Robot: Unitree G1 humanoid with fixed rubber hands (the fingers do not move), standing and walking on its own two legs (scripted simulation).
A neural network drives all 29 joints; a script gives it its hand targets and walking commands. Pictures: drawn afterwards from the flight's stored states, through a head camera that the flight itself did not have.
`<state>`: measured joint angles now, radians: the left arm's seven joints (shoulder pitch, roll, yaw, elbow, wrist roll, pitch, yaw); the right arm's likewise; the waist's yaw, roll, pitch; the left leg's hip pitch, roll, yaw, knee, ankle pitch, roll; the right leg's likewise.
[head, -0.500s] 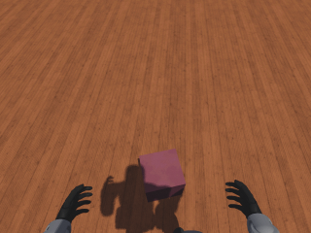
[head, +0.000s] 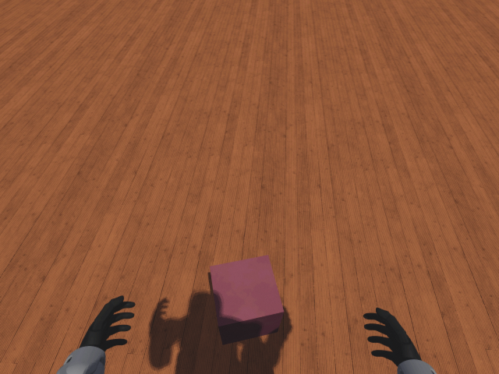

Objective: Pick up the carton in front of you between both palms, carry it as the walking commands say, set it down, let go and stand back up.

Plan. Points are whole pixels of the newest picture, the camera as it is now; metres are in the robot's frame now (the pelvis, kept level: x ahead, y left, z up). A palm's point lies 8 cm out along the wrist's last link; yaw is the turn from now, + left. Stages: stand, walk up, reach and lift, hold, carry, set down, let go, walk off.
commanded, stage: stand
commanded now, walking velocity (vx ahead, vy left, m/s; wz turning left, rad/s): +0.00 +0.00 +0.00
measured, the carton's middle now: (245, 300) +0.43 +0.01 -0.64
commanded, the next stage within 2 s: none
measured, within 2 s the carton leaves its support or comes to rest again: neither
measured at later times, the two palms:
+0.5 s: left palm (60, 351) +0.16 +0.31 -0.09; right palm (420, 372) +0.14 -0.27 -0.09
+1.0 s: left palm out of the picture +0.13 +0.32 -0.09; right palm out of the picture +0.11 -0.27 -0.09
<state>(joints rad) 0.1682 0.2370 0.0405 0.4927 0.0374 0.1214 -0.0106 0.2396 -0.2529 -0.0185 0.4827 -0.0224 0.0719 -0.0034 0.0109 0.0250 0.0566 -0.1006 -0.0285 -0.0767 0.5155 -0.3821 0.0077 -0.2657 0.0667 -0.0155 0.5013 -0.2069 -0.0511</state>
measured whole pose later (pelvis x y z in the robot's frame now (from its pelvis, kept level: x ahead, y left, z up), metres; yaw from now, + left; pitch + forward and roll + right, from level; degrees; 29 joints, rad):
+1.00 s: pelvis +0.01 +0.03 +0.01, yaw +0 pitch -2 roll +0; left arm 0.12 0.35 0.04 0.90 0.03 0.00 0.02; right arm 0.22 -0.37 -0.02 0.81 -0.03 -0.01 -0.03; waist 0.00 0.01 0.02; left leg -0.03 -0.07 -0.06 0.41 -0.34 0.05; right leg -0.23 0.02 0.01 0.46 -0.21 -0.01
